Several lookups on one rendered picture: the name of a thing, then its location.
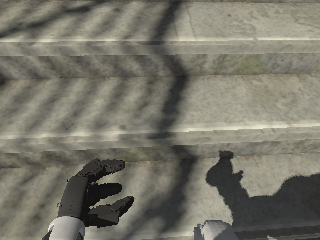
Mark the left robot hand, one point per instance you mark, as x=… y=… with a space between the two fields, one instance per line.
x=79 y=195

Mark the robot left forearm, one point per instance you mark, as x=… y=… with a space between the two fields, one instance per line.
x=66 y=228

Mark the robot right thigh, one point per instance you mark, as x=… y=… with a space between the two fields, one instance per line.
x=214 y=230

